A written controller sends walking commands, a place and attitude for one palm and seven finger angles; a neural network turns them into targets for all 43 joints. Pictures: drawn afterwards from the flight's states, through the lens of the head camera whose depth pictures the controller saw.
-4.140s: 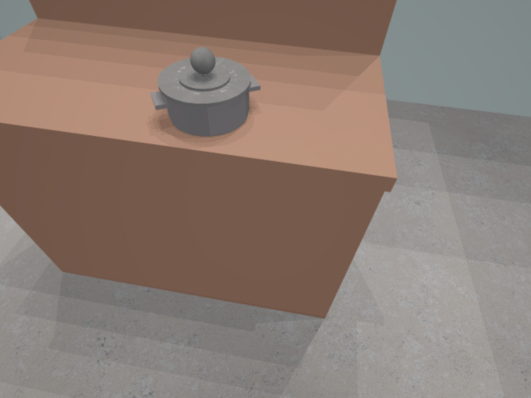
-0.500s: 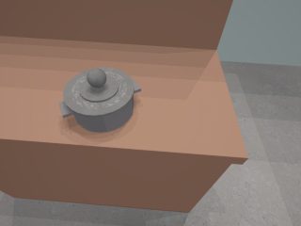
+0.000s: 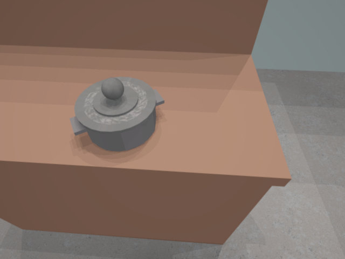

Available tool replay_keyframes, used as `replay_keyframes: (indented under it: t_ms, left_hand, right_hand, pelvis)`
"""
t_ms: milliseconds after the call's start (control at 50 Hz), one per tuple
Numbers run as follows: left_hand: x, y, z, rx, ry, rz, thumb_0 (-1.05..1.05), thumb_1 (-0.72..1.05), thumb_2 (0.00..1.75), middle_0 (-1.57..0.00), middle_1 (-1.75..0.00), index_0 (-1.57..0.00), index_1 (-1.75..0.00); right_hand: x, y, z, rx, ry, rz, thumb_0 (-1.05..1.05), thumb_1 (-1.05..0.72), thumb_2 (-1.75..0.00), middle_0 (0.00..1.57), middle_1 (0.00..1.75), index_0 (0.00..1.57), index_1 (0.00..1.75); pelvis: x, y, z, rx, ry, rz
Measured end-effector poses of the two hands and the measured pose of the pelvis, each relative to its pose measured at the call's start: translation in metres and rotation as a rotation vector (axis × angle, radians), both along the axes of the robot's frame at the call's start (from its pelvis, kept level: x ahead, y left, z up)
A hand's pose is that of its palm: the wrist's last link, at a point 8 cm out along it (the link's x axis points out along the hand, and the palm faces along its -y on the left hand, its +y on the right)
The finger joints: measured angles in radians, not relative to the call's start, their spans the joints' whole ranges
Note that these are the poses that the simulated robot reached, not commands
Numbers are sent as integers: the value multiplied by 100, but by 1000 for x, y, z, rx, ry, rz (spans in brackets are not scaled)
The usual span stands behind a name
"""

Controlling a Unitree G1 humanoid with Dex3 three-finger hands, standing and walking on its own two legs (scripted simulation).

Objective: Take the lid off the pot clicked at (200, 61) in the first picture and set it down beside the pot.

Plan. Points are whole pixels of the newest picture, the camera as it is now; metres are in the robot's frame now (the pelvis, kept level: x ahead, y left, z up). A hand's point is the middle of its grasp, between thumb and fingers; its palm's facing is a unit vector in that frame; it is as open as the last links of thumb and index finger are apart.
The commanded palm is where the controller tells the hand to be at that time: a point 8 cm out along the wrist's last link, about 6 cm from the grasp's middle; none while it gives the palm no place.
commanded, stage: look again from close up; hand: left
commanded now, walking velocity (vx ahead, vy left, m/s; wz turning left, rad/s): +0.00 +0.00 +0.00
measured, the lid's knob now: (112, 88) +0.44 +0.16 +0.17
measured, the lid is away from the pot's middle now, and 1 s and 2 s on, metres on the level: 0.00 0.00 0.00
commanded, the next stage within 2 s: lift the closed hand beside the body in 1.10 s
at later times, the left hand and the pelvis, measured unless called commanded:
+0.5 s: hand out of the picture +0.01 +0.18 -0.17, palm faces +0.01 -0.97 -0.22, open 7.4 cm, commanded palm none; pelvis +0.00 -0.01 +0.00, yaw +0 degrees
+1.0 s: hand out of the picture +0.01 +0.16 -0.17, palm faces +0.02 -0.98 -0.20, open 7.4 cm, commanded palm none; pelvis +0.00 -0.02 +0.01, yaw +0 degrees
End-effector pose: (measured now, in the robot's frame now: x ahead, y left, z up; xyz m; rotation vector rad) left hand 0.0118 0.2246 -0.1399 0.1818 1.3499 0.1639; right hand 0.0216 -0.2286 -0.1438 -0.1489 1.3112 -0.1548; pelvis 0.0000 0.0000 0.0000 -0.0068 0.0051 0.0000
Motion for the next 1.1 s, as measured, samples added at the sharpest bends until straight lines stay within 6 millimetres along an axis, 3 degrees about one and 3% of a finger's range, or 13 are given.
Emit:
replay_keyframes:
  t_ms: [300,680,1100]
  left_hand:
    - [-4,7,4,8,0,-4,1,91,90,-20,-30,-20,-30]
    - [-5,-12,3,-15,24,4,1,91,90,-20,-30,-20,-30]
    - [-10,-20,3,-25,39,18,1,91,90,-20,-30,-20,-30]
  right_hand:
    - [-3,0,4,-2,4,22,1,-93,-90,20,30,20,30]
    - [-8,-9,6,-1,54,15,1,-93,-90,20,30,20,30]
    - [-6,-15,9,-9,68,18,1,-93,-90,20,30,20,30]
  pelvis:
    - [-7,-1,3,13,3,-3]
    - [-2,-13,6,18,1,1]
    - [1,-19,8,17,0,5]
